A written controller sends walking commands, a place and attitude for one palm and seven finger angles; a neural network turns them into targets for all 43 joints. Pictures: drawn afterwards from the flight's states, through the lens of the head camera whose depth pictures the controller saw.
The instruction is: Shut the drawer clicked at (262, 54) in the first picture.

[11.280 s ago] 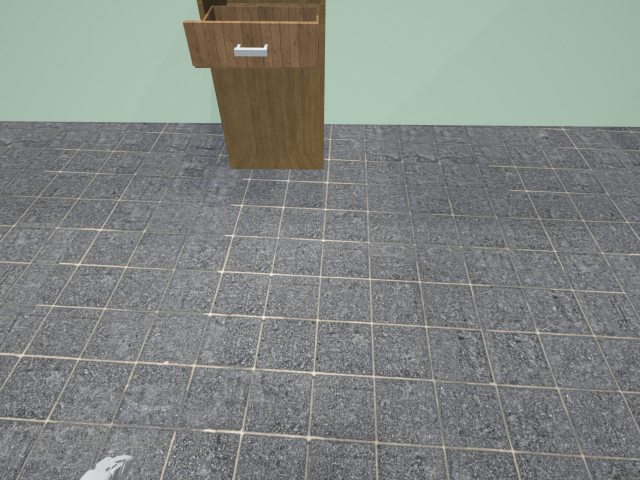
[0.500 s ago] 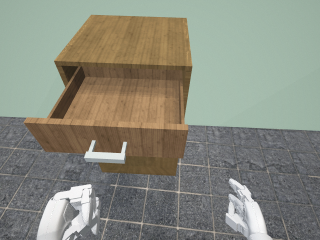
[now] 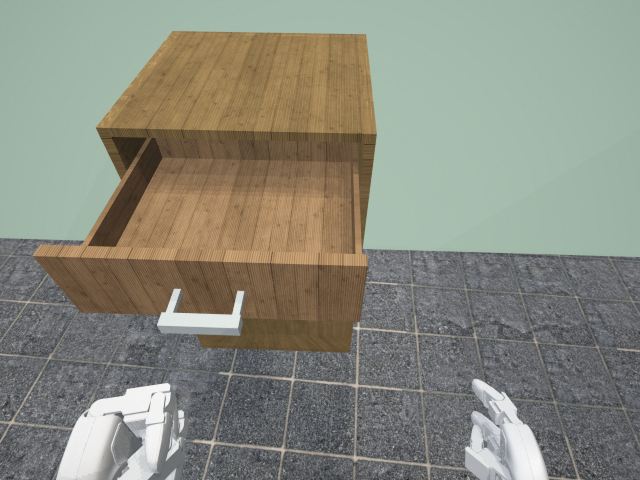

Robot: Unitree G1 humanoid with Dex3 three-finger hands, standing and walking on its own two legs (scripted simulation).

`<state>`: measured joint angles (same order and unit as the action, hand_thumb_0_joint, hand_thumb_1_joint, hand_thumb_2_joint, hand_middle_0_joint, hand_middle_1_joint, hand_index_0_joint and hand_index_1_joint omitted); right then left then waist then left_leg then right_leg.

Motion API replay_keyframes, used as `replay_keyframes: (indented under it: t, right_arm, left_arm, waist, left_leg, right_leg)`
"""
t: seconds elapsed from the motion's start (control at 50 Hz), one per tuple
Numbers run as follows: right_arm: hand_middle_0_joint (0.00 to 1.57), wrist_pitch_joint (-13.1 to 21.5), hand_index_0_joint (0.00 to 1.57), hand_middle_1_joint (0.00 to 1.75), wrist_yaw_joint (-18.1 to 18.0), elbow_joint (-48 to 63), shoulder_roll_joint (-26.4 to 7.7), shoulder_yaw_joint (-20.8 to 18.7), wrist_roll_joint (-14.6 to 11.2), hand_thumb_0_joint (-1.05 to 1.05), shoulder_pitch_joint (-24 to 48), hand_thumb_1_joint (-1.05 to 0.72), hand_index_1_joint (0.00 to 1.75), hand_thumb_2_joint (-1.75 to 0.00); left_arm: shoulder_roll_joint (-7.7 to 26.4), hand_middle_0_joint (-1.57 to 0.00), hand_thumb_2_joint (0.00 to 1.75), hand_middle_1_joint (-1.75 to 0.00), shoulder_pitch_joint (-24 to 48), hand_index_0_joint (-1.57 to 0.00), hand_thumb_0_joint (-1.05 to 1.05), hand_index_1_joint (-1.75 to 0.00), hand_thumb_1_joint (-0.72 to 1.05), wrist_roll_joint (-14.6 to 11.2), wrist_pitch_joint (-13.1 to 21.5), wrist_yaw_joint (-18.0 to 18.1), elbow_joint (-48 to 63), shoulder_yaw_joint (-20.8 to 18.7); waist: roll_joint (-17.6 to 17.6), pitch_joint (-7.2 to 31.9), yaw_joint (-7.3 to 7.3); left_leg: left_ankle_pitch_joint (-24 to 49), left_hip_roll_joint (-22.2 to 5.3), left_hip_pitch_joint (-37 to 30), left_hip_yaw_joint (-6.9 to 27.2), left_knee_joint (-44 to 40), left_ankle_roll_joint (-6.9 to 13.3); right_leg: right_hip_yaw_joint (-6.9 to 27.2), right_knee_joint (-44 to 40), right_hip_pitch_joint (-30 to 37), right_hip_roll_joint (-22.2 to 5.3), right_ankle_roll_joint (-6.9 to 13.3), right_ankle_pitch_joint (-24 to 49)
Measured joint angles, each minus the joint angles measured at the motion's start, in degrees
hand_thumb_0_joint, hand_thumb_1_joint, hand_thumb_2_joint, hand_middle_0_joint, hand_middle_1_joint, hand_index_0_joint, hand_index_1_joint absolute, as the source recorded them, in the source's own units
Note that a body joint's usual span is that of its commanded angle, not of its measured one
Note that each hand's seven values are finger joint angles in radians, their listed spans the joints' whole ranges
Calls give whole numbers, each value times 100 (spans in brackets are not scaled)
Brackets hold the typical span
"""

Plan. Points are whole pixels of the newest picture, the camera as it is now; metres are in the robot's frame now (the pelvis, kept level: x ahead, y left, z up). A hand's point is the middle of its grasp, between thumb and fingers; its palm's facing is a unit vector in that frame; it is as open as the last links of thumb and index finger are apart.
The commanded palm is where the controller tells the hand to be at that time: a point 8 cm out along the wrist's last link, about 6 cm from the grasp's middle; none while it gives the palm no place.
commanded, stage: raise the hand and make a fist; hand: left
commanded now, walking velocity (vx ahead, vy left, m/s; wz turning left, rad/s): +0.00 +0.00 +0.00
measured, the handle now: (204, 310) +0.33 +0.19 +0.02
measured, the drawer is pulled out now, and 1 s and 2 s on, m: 0.27 0.27 0.27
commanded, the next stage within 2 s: bring the fist close to the handle in 0.06 s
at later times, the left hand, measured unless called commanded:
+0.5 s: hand (204, 436) +0.16 +0.13 +0.08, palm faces +0.07 -1.00 -0.06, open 3.3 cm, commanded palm +0.12 +0.19 +0.08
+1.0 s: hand (215, 414) +0.19 +0.14 +0.02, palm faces +0.03 -1.00 -0.02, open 3.3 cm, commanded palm +0.17 +0.20 +0.03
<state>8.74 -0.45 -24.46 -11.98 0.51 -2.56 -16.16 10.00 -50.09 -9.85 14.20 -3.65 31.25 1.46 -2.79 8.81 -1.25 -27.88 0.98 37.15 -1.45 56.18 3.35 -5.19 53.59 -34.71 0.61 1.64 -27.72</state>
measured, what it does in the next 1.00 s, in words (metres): stands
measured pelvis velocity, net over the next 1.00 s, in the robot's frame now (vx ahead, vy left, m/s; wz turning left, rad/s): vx -0.01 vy -0.02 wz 0.00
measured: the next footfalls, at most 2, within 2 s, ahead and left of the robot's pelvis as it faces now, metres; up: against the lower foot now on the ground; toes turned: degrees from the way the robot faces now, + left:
none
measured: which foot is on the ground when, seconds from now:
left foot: down 0.00-1.00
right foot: down 0.00-1.00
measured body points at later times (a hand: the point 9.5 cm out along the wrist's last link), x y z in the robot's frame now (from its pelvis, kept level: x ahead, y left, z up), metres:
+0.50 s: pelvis +0.00 -0.04 +0.00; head +0.03 -0.05 +0.45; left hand +0.15 +0.18 +0.09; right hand +0.19 -0.26 -0.07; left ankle +0.00 +0.08 -0.68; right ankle -0.01 -0.10 -0.68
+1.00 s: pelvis -0.01 -0.02 -0.03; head +0.06 -0.02 +0.42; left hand +0.19 +0.19 +0.03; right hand +0.18 -0.25 -0.10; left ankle +0.00 +0.08 -0.68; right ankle -0.01 -0.10 -0.68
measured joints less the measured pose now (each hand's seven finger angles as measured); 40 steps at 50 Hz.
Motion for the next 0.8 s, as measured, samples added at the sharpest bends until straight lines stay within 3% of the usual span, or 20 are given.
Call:
replay_keyframes:
  t: [0.12,0.3,0.44,0.54,0.68,0.8]
  right_arm:
    - [20,73,20,30,-4,-42,-21,2,-19,2,64,-90,30,-90]
    - [20,20,20,30,-113,-100,-14,19,-5,2,175,-90,30,-90]
    - [20,61,20,30,-138,-257,-88,-18,8,2,166,-90,30,-90]
    - [20,82,20,30,-145,-365,-146,-56,32,2,179,-90,30,-90]
    - [20,-49,20,30,-178,-474,-110,-95,40,2,196,-90,30,-90]
    - [20,5,20,30,-156,-538,-124,-110,82,2,235,-90,30,-90]
  left_arm:
    - [-31,-140,90,-160,16,-140,2,-160,90,-123,181,-104,-34,-87]
    - [33,-140,90,-160,348,-140,2,-160,90,-187,190,-322,-591,-240]
    - [87,-140,90,-160,702,-140,2,-160,90,-346,511,-444,-1119,-527]
    - [42,-140,90,-160,985,-140,2,-160,90,-360,711,-578,-1410,-493]
    - [87,-140,90,-160,1316,-140,2,-160,90,-374,731,-604,-1968,-690]
    - [31,-140,90,-160,1452,-139,2,-160,90,-444,1061,-595,-2109,-721]
  waist:
    - [-53,37,-8]
    - [-10,9,-2]
    - [35,-2,43]
    - [15,0,103]
    - [115,-30,141]
    - [94,16,162]
  left_leg:
    - [-9,-25,14,80,20,-69]
    - [47,-61,34,134,-43,-187]
    - [36,-108,214,218,43,-275]
    - [22,-106,347,212,107,-293]
    - [12,-115,499,161,158,-301]
    - [-55,-113,751,165,346,-264]
  right_leg:
    - [-77,12,7,29,69,-32]
    - [-128,23,-40,66,183,-37]
    - [-211,92,-199,114,269,-62]
    - [-208,189,-348,107,281,-94]
    - [-160,291,-540,109,287,-114]
    - [-169,433,-768,100,261,-154]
